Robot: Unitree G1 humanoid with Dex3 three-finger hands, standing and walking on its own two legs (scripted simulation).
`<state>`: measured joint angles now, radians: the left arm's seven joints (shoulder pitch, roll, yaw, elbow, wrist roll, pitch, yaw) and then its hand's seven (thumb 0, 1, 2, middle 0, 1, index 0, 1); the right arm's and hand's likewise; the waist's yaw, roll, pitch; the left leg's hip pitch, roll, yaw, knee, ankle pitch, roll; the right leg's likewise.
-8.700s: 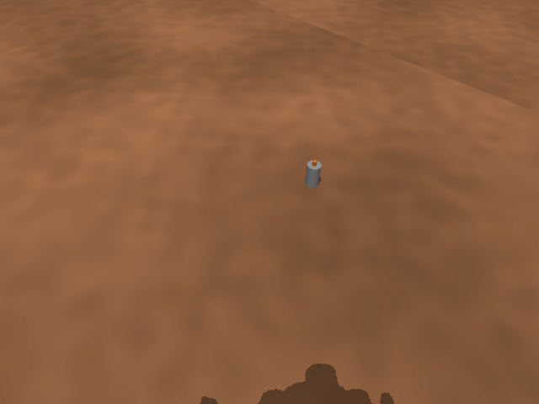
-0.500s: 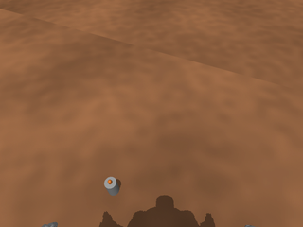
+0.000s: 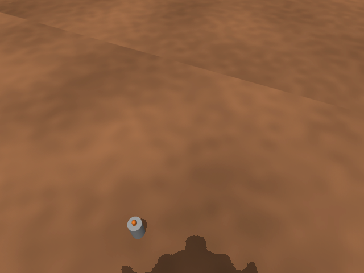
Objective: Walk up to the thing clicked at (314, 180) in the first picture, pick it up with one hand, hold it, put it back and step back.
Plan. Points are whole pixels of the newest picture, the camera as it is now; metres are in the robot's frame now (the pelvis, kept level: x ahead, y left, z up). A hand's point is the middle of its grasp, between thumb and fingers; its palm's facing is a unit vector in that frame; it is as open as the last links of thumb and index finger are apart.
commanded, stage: walk up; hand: left
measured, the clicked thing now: (136, 227) +0.44 +0.25 -0.69
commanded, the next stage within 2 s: none
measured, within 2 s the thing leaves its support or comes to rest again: neither
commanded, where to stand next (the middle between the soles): +0.14 +0.00 m, yaw -2 degrees
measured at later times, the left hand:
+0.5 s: hand out of the picture +0.12 +0.25 -0.14, palm faces -0.06 -0.93 -0.37, open 7.3 cm
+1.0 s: hand out of the picture +0.09 +0.35 -0.19, palm faces -0.14 -0.93 -0.34, open 7.3 cm
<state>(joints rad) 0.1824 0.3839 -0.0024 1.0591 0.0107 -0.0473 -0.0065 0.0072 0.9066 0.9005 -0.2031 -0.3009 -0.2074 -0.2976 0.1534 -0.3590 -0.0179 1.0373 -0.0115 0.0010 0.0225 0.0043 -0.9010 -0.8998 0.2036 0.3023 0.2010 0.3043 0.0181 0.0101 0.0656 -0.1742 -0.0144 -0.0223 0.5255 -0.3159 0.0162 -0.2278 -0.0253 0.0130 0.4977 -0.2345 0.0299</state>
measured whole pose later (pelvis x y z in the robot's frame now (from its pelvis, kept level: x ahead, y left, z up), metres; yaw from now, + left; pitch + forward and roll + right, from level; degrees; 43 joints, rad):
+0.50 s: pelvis +0.01 +0.00 +0.01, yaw -1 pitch -3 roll +0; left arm 0.08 0.36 0.00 1.09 0.02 -0.05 0.00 0.00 0.91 0.90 -0.20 -0.30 -0.21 -0.30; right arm 0.10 -0.37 -0.04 1.08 -0.03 0.02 0.03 0.00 -0.90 -0.90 0.20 0.30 0.20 0.30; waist -0.01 0.02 0.06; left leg -0.11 -0.01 0.00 0.45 -0.30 0.02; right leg -0.17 -0.02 0.03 0.43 -0.22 0.02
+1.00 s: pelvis +0.01 +0.06 -0.02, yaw -6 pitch -2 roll +0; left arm 0.20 0.51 0.11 0.85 0.05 0.12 -0.06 0.00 0.91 0.90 -0.20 -0.30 -0.20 -0.30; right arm 0.19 -0.37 -0.08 0.90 -0.02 -0.04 -0.07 0.00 -0.89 -0.90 0.21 0.30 0.21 0.31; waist 0.04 -0.13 0.20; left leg -0.42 0.09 0.06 0.67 -0.22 -0.01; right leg -0.51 0.05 0.20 1.31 -0.44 0.01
